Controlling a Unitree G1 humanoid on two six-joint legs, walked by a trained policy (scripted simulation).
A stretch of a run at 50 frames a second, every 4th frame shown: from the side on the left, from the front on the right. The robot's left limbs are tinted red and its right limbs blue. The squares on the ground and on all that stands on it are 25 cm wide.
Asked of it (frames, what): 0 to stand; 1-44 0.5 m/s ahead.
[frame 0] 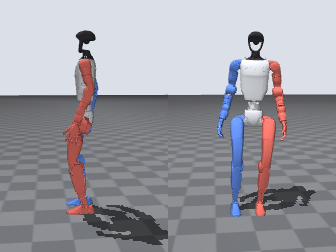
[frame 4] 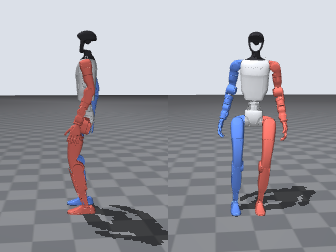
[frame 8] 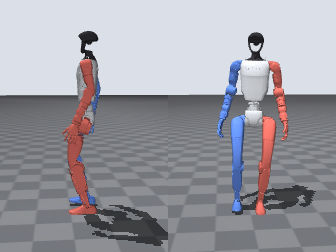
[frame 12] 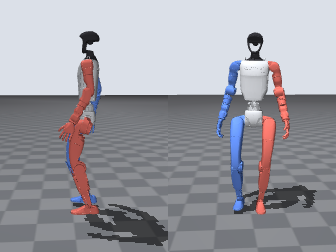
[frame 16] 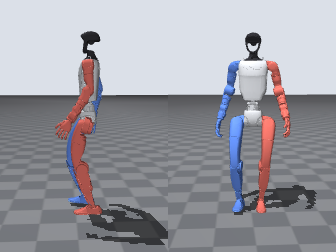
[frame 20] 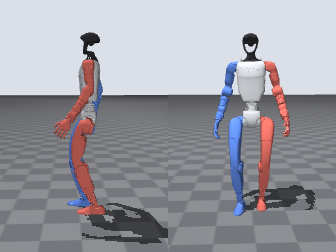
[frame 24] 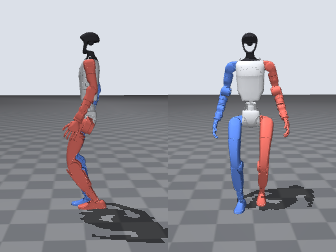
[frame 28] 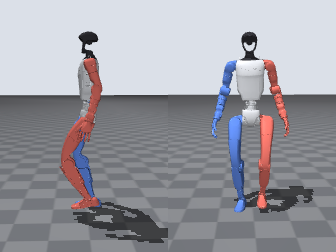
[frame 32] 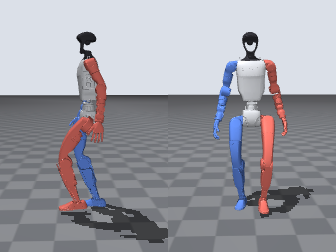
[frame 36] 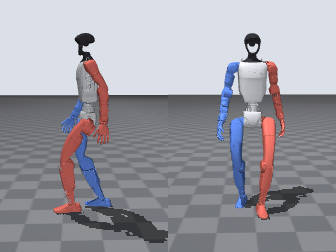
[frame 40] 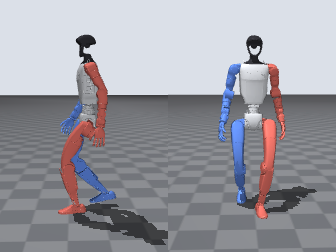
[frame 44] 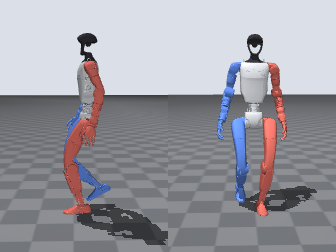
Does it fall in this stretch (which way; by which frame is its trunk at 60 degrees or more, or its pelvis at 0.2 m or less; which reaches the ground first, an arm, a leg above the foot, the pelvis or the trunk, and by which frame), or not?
no
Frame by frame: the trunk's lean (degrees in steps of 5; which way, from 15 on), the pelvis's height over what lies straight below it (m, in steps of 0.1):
0: 0, 0.8
4: 0, 0.8
8: 0, 0.8
12: 5, 0.8
16: 0, 0.8
20: 0, 0.8
24: 0, 0.8
28: 0, 0.8
32: 0, 0.8
36: 5, 0.8
40: 0, 0.7
44: 0, 0.8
